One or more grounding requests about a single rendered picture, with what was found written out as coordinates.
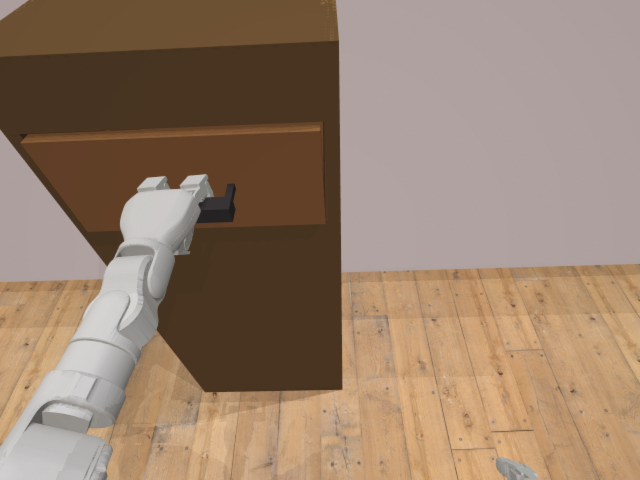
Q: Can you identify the handle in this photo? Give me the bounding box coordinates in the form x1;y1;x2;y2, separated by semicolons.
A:
196;184;236;223

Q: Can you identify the cabinet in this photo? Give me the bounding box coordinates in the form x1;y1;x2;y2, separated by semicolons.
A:
0;0;342;392

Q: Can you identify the left robot upper arm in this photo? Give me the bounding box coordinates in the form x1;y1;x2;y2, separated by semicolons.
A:
0;423;113;480

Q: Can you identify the left robot hand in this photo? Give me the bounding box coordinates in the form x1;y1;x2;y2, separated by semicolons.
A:
120;174;214;255

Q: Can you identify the left robot forearm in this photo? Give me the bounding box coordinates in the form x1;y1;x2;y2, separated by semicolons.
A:
0;238;175;469

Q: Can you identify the drawer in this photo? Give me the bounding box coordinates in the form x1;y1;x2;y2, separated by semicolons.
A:
21;122;325;232

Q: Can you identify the right robot hand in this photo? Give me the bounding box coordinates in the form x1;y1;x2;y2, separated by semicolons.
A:
496;457;539;480

